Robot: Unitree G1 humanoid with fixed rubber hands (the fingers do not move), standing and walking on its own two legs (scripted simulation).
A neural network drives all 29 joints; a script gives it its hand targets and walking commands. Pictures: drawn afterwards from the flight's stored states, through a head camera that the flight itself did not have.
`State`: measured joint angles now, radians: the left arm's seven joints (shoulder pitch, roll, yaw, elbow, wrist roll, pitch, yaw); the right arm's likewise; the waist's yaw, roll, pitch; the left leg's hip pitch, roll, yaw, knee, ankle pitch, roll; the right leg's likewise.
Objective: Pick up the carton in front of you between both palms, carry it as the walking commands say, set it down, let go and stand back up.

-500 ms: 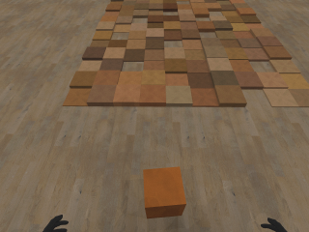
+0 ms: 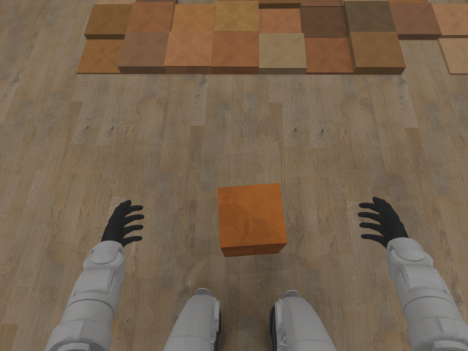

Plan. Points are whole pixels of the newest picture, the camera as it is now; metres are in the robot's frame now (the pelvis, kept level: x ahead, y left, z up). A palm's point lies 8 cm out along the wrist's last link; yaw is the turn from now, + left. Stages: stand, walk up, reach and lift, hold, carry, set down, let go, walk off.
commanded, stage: reach and lift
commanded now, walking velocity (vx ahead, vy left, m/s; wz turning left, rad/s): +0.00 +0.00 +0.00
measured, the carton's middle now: (250, 222) +0.44 -0.01 -0.59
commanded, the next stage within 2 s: none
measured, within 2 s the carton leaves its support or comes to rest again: neither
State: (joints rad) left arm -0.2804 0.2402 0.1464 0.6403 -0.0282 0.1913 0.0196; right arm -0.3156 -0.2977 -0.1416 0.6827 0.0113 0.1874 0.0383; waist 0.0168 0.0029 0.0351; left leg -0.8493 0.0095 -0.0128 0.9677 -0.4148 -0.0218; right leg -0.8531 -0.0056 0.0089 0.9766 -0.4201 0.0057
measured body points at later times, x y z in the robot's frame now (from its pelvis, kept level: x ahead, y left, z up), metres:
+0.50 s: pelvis -0.07 -0.01 -0.07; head +0.24 -0.02 +0.26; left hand +0.45 +0.19 -0.16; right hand +0.49 -0.20 -0.16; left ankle +0.03 +0.13 -0.68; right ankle +0.02 -0.12 -0.68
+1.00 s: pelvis -0.07 +0.00 -0.23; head +0.29 -0.01 +0.05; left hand +0.44 +0.19 -0.40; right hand +0.47 -0.20 -0.40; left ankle +0.03 +0.13 -0.68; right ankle +0.02 -0.12 -0.68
